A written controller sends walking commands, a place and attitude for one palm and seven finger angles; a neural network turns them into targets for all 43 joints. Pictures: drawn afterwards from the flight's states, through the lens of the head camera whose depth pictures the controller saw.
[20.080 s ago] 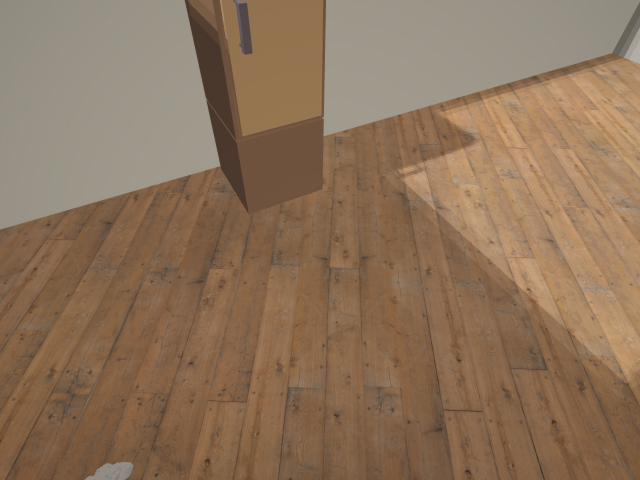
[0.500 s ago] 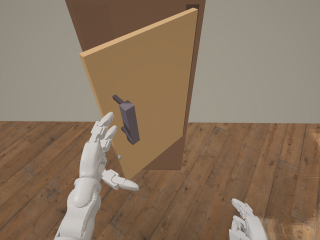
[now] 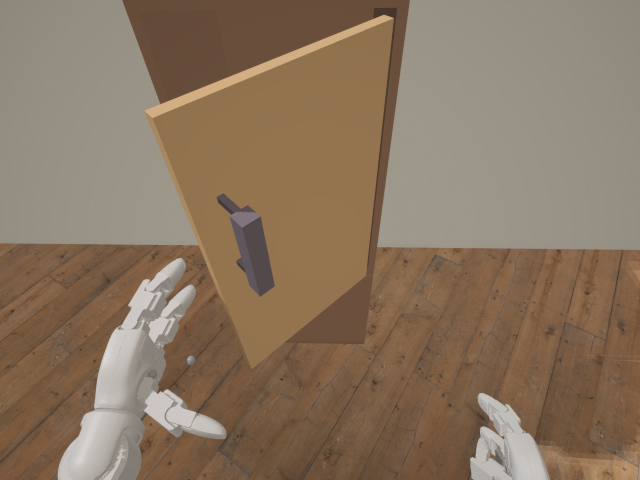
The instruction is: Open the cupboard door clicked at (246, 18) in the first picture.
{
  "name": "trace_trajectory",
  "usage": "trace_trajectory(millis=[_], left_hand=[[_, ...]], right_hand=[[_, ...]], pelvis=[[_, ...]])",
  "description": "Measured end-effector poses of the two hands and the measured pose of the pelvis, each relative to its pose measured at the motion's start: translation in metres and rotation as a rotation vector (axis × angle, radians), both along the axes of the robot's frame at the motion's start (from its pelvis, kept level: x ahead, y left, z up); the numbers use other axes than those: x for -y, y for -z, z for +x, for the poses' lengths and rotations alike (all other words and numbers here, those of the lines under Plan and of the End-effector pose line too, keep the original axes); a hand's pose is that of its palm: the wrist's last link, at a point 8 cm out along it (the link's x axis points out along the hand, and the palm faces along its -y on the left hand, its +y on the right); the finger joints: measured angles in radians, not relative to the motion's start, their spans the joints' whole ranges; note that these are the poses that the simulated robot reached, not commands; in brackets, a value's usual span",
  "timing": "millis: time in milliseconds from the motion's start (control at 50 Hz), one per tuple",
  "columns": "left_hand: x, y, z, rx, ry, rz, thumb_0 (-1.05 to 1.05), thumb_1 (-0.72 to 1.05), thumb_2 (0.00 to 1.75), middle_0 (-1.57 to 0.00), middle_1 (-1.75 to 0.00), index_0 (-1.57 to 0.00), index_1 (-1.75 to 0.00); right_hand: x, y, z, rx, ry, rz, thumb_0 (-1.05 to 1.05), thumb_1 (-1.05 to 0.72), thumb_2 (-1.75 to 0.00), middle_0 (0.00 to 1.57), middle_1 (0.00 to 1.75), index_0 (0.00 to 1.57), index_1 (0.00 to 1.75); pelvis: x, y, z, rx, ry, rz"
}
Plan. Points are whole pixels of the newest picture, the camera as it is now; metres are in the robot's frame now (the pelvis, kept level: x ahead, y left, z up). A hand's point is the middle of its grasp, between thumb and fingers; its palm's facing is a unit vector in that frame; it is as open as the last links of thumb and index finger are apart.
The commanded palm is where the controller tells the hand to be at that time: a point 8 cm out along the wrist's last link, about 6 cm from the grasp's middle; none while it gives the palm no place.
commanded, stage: draw the hand back to the body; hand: left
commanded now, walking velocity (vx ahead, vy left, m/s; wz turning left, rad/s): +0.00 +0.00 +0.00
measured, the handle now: (244, 245) +0.39 +0.14 +0.08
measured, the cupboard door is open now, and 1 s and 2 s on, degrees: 44 44 44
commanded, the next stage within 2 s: step back with the hand held close in 1.68 s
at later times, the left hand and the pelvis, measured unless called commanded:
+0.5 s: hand (136, 364) +0.21 +0.20 +0.11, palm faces +0.07 -1.00 -0.07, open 16.3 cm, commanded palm +0.18 +0.26 +0.12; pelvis -0.01 +0.01 +0.00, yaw +0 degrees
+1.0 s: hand (48, 339) +0.21 +0.27 +0.15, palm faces +0.36 -0.86 -0.37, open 12.8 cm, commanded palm +0.17 +0.31 +0.17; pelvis +0.01 +0.03 +0.03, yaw -1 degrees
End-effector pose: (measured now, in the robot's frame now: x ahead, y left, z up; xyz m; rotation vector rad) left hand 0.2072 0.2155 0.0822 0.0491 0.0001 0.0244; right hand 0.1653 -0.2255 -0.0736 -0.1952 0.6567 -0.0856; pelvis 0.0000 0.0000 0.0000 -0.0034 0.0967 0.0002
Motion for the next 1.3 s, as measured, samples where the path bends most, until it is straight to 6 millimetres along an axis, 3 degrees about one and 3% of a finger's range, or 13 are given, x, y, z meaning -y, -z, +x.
trace_trajectory(millis=[140,260,640,780,1040,1300], left_hand=[[-0.002,0.003,-0.005,0.006,-0.004,-0.006,-0.01,-0.50,0.30,-0.15,-0.30,-0.15,-0.30],[-0.007,-0.015,-0.005,0.058,0.006,0.021,-0.02,-0.50,0.30,-0.15,-0.30,-0.15,-0.30],[-0.054,-0.046,-0.029,0.047,-0.064,0.066,-0.01,-0.46,0.32,-0.15,-0.30,-0.15,-0.30],[-0.068,-0.063,-0.035,0.015,-0.234,0.249,-0.01,-0.29,0.39,-0.16,-0.30,-0.16,-0.30],[-0.096,-0.092,-0.033,0.058,-0.359,0.351,-0.01,0.14,0.57,-0.18,-0.30,-0.18,-0.30],[-0.111,-0.120,-0.031,0.121,-0.415,0.416,0.00,0.59,0.77,-0.19,-0.30,-0.20,-0.30]], right_hand=[[-0.002,0.001,-0.003,0.022,-0.007,-0.008,0.02,-0.91,-0.90,0.20,0.29,0.20,0.30],[-0.009,-0.001,-0.007,0.044,-0.001,0.008,0.02,-0.91,-0.90,0.20,0.29,0.20,0.30],[-0.022,-0.025,0.001,0.130,-0.024,-0.015,0.02,-0.91,-0.90,0.20,0.29,0.20,0.30],[-0.031,-0.034,0.004,0.102,-0.011,-0.029,0.02,-0.91,-0.90,0.20,0.29,0.20,0.30],[-0.047,-0.033,0.011,0.027,-0.030,-0.019,0.02,-0.91,-0.90,0.20,0.30,0.20,0.30],[-0.041,-0.037,0.026,0.019,-0.026,-0.013,0.02,-0.91,-0.90,0.20,0.30,0.20,0.30]], pelvis=[[-0.002,0.004,-0.006,-0.002,-0.007,-0.004],[-0.004,0.003,-0.008,0.006,-0.002,-0.006],[-0.015,-0.008,-0.007,0.066,-0.009,-0.021],[-0.022,-0.021,-0.002,0.108,0.004,-0.019],[-0.033,-0.034,0.011,0.156,0.019,-0.012],[-0.029,-0.038,0.019,0.169,0.029,-0.012]])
